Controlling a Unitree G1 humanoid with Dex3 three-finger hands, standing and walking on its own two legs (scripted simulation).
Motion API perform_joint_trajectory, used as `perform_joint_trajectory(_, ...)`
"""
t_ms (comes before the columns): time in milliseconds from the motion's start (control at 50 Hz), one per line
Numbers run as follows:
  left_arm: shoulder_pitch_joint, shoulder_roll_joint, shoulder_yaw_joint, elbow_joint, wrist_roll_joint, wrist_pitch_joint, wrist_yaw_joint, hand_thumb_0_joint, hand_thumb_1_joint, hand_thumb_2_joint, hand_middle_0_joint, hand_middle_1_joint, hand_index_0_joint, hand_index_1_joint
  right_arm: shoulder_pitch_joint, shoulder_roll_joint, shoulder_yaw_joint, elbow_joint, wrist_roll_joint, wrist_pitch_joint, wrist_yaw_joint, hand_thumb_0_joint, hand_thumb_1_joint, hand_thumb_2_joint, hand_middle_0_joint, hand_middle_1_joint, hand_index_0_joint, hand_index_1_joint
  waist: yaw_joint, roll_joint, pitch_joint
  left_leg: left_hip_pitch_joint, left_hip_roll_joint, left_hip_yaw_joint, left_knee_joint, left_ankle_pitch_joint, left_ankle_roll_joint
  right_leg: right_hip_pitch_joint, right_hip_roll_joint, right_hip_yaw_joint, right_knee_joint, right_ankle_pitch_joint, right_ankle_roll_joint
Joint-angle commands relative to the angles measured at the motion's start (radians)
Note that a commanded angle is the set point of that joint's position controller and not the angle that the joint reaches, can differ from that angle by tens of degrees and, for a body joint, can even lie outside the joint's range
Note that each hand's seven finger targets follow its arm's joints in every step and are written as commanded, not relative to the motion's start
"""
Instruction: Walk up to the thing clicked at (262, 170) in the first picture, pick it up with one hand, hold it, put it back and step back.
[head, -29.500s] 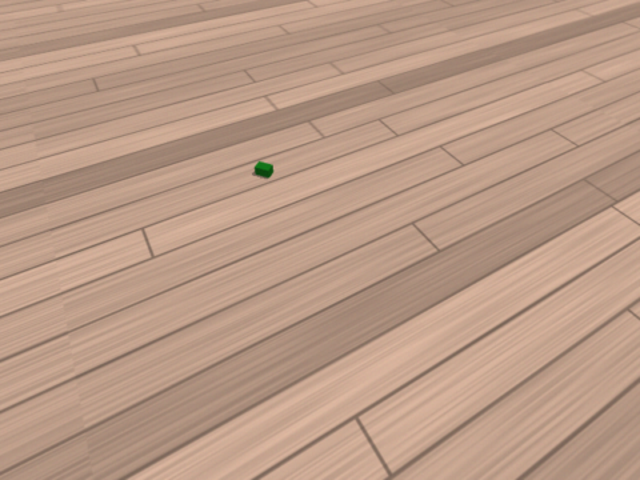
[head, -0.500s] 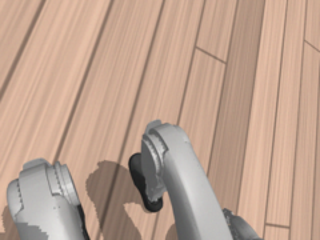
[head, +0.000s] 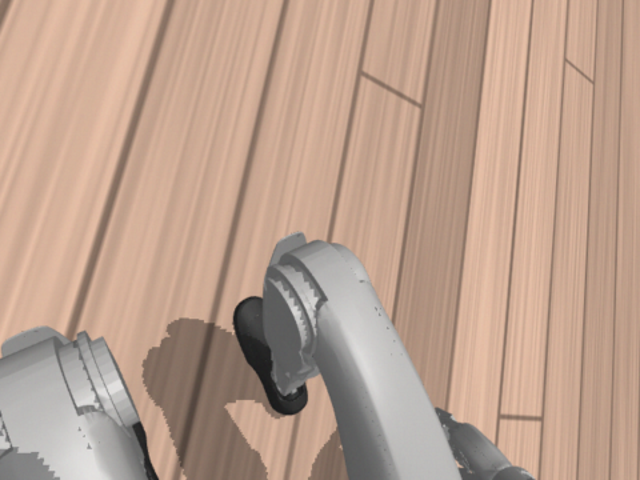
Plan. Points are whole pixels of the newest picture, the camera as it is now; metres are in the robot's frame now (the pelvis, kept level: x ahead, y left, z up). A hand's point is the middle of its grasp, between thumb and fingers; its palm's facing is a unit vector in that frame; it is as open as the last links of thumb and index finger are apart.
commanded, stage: rest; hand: left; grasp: from above
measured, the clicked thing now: out of the picture +0.50 +0.33 -0.27
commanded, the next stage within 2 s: open in 0.62 s
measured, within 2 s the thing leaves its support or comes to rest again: rests again in 0.68 s
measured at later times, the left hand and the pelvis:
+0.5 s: hand out of the picture +0.49 +0.31 -0.25, palm faces -0.44 -0.13 -0.89, open 7.5 cm; pelvis +0.00 +0.00 +0.00, yaw -1 degrees
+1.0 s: hand out of the picture +0.50 +0.32 -0.25, palm faces -0.43 -0.13 -0.89, open 8.7 cm; pelvis +0.00 +0.00 +0.00, yaw -2 degrees
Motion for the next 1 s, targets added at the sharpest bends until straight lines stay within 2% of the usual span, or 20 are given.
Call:
perform_joint_trajectory(0, -0.279, 0.214, 0.005, -0.126, -0.009, 0.000, 0.047, 0.000, 0.779, 0.260, -1.108, -0.289, -1.141, -0.255, 0.212, -0.325, -0.097, 0.019, -0.002, 0.001, -0.013, 0.000, -0.898, -0.898, 0.200, 0.300, 0.200, 0.300, -0.041, 0.561, -0.669, 0.533, 0.035, 0.076, -0.260, 0.292, -0.007, 0.391, 0.041, -0.088, -0.175, 0.246, -0.085)
perform_joint_trajectory(20, -0.284, 0.215, 0.007, -0.121, -0.010, -0.001, 0.048, 0.000, 0.799, 0.243, -1.110, -0.297, -1.149, -0.257, 0.214, -0.327, -0.097, 0.019, -0.003, 0.001, -0.012, 0.000, -0.897, -0.898, 0.200, 0.300, 0.200, 0.300, -0.054, 0.568, -0.653, 0.536, 0.036, 0.073, -0.260, 0.292, -0.007, 0.384, 0.039, -0.092, -0.176, 0.245, -0.084)
perform_joint_trajectory(100, -0.286, 0.222, 0.009, -0.133, -0.009, -0.002, 0.051, 0.000, 0.792, 0.245, -1.105, -0.295, -1.143, -0.255, 0.215, -0.331, -0.090, 0.019, -0.007, -0.009, -0.006, 0.000, -0.897, -0.898, 0.201, 0.300, 0.200, 0.300, -0.057, 0.581, -0.661, 0.577, 0.041, 0.061, -0.257, 0.334, -0.013, 0.383, 0.037, -0.095, -0.168, 0.275, -0.082)
perform_joint_trajectory(120, -0.284, 0.222, 0.013, -0.104, -0.009, -0.001, 0.050, 0.000, 0.809, 0.250, -1.119, -0.305, -1.157, -0.265, 0.214, -0.330, -0.079, 0.018, -0.010, -0.012, -0.002, 0.000, -0.900, -0.899, 0.200, 0.300, 0.200, 0.300, -0.070, 0.564, -0.627, 0.551, 0.041, 0.059, -0.247, 0.320, -0.012, 0.369, 0.034, -0.097, -0.169, 0.263, -0.083)
perform_joint_trajectory(160, -0.274, 0.236, 0.010, -0.103, -0.008, -0.005, 0.059, 0.000, 0.820, 0.237, -1.131, -0.288, -1.168, -0.250, 0.201, -0.333, -0.076, 0.013, -0.009, -0.009, -0.003, 0.000, -0.899, -0.899, 0.200, 0.301, 0.200, 0.301, -0.061, 0.560, -0.641, 0.537, 0.041, 0.057, -0.258, 0.303, -0.009, 0.395, 0.039, -0.100, -0.173, 0.258, -0.080)
perform_joint_trajectory(180, -0.281, 0.226, 0.006, -0.100, -0.008, -0.004, 0.058, 0.000, 0.831, 0.233, -1.136, -0.286, -1.175, -0.245, 0.201, -0.336, -0.075, 0.011, -0.009, -0.013, -0.001, 0.000, -0.899, -0.899, 0.200, 0.300, 0.200, 0.300, -0.070, 0.559, -0.610, 0.540, 0.041, 0.056, -0.255, 0.293, -0.010, 0.364, 0.035, -0.100, -0.173, 0.247, -0.082)
perform_joint_trajectory(260, -0.282, 0.253, 0.015, -0.095, -0.003, -0.007, 0.067, 0.000, 0.807, 0.242, -1.120, -0.297, -1.157, -0.259, 0.197, -0.340, -0.064, 0.010, -0.013, -0.019, 0.004, 0.000, -0.900, -0.900, 0.200, 0.301, 0.200, 0.301, -0.068, 0.576, -0.616, 0.554, 0.047, 0.042, -0.261, 0.296, -0.016, 0.360, 0.034, -0.106, -0.165, 0.247, -0.081)
perform_joint_trajectory(340, -0.283, 0.254, -0.001, -0.086, -0.013, -0.005, 0.072, 0.000, 0.791, 0.240, -1.114, -0.288, -1.148, -0.252, 0.194, -0.340, -0.059, 0.006, -0.012, -0.029, 0.009, 0.000, -0.902, -0.900, 0.200, 0.300, 0.200, 0.300, -0.076, 0.548, -0.614, 0.505, 0.043, 0.062, -0.246, 0.269, 0.001, 0.411, 0.046, -0.096, -0.178, 0.247, -0.074)
perform_joint_trajectory(400, -0.284, 0.265, 0.000, -0.100, -0.018, -0.009, 0.075, 0.000, 0.800, 0.230, -1.126, -0.268, -1.158, -0.234, 0.198, -0.341, -0.055, 0.017, -0.012, -0.030, 0.008, 0.000, -0.901, -0.900, 0.200, 0.300, 0.200, 0.300, -0.077, 0.582, -0.637, 0.534, 0.049, 0.056, -0.253, 0.295, -0.007, 0.421, 0.044, -0.100, -0.176, 0.264, -0.074)
perform_joint_trajectory(440, -0.269, 0.260, 0.005, -0.083, -0.016, -0.006, 0.073, 0.000, 0.807, 0.227, -1.122, -0.282, -1.158, -0.244, 0.197, -0.335, -0.042, 0.019, -0.014, -0.033, 0.012, 0.000, -0.900, -0.900, 0.200, 0.300, 0.200, 0.300, -0.082, 0.568, -0.606, 0.541, 0.054, 0.043, -0.248, 0.321, -0.012, 0.391, 0.039, -0.105, -0.173, 0.276, -0.074)
perform_joint_trajectory(500, -0.275, 0.267, -0.005, -0.078, -0.027, -0.005, 0.072, 0.000, 0.779, 0.207, -1.106, -0.265, -1.141, -0.229, 0.192, -0.347, -0.045, 0.015, -0.011, -0.037, 0.011, 0.000, -0.902, -0.901, 0.200, 0.300, 0.200, 0.300, -0.080, 0.567, -0.607, 0.530, 0.052, 0.048, -0.249, 0.293, -0.008, 0.406, 0.042, -0.099, -0.176, 0.262, -0.074)
perform_joint_trajectory(560, -0.280, 0.295, 0.010, -0.089, -0.030, -0.009, 0.074, 0.000, 0.778, 0.217, -1.111, -0.258, -1.142, -0.226, 0.185, -0.344, -0.029, 0.018, -0.012, -0.035, 0.009, 0.000, -0.901, -0.901, 0.200, 0.300, 0.200, 0.300, -0.084, 0.572, -0.614, 0.518, 0.054, 0.045, -0.246, 0.295, -0.008, 0.415, 0.043, -0.104, -0.181, 0.260, -0.076)
perform_joint_trajectory(580, -0.259, 0.278, -0.004, -0.075, -0.032, -0.007, 0.071, 0.000, 0.768, 0.227, -1.114, -0.254, -1.142, -0.226, 0.188, -0.345, -0.032, 0.017, -0.012, -0.035, 0.010, 0.000, -0.904, -0.902, 0.200, 0.300, 0.200, 0.300, -0.085, 0.565, -0.607, 0.520, 0.055, 0.048, -0.245, 0.302, -0.005, 0.429, 0.044, -0.100, -0.179, 0.273, -0.071)
perform_joint_trajectory(660, -0.273, 0.304, 0.002, -0.077, -0.032, -0.013, 0.082, 0.000, 0.755, 0.227, -1.098, -0.260, -1.126, -0.231, 0.175, -0.347, -0.021, 0.016, -0.013, -0.033, 0.005, 0.000, -0.902, -0.902, 0.200, 0.300, 0.200, 0.300, -0.081, 0.579, -0.623, 0.523, 0.058, 0.042, -0.244, 0.300, -0.008, 0.430, 0.046, -0.107, -0.180, 0.271, -0.074)
perform_joint_trajectory(700, -0.258, 0.291, -0.018, -0.045, -0.033, -0.012, 0.086, 0.000, 0.759, 0.246, -1.102, -0.268, -1.129, -0.241, 0.171, -0.343, -0.014, 0.013, -0.014, -0.031, 0.005, 0.000, -0.902, -0.902, 0.200, 0.300, 0.200, 0.300, -0.094, 0.545, -0.583, 0.479, 0.058, 0.044, -0.253, 0.259, -0.002, 0.442, 0.051, -0.107, -0.184, 0.250, -0.070)
perform_joint_trajectory(760, -0.303, 0.322, 0.002, -0.109, -0.028, -0.016, 0.092, 0.000, 0.519, 0.210, -0.862, -0.273, -0.889, -0.247, 0.169, -0.353, -0.018, 0.018, -0.015, -0.033, 0.001, 0.000, -0.893, -0.899, 0.201, 0.301, 0.201, 0.301, -0.081, 0.615, -0.635, 0.555, 0.063, 0.032, -0.253, 0.299, -0.014, 0.410, 0.046, -0.113, -0.176, 0.268, -0.076)
perform_joint_trajectory(800, -0.273, 0.301, -0.006, -0.085, -0.027, -0.013, 0.092, 0.000, 0.359, 0.267, -0.766, -0.342, -0.793, -0.316, 0.171, -0.338, -0.006, 0.022, -0.015, -0.032, 0.005, 0.000, -0.893, -0.899, 0.201, 0.301, 0.201, 0.301, -0.092, 0.599, -0.608, 0.547, 0.066, 0.028, -0.251, 0.317, -0.015, 0.411, 0.045, -0.114, -0.174, 0.284, -0.072)
perform_joint_trajectory(820, -0.256, 0.278, -0.020, -0.049, -0.025, -0.009, 0.089, 0.000, 0.290, 0.296, -0.746, -0.358, -0.768, -0.336, 0.167, -0.341, -0.006, 0.016, -0.016, -0.033, 0.007, 0.000, -0.894, -0.899, 0.201, 0.301, 0.201, 0.301, -0.100, 0.572, -0.569, 0.518, 0.062, 0.029, -0.249, 0.287, -0.012, 0.391, 0.045, -0.114, -0.173, 0.262, -0.073)
perform_joint_trajectory(880, -0.286, 0.300, -0.007, -0.078, -0.028, -0.012, 0.087, 0.000, 0.183, 0.388, -0.682, -0.407, -0.692, -0.398, 0.160, -0.346, -0.007, 0.022, -0.018, -0.034, 0.006, 0.000, -0.895, -0.900, 0.201, 0.301, 0.201, 0.301, -0.096, 0.609, -0.578, 0.544, 0.068, 0.016, -0.260, 0.286, -0.021, 0.367, 0.040, -0.116, -0.174, 0.250, -0.077)
perform_joint_trajectory(980, -0.269, 0.267, -0.020, -0.083, -0.039, -0.005, 0.069, 0.000, 0.084, 0.472, -0.599, -0.491, -0.607, -0.483, 0.168, -0.340, -0.006, 0.028, -0.017, -0.034, 0.014, 0.000, -0.895, -0.900, 0.201, 0.301, 0.201, 0.301, -0.105, 0.601, -0.575, 0.544, 0.070, 0.017, -0.261, 0.307, -0.020, 0.370, 0.039, -0.114, -0.176, 0.266, -0.071)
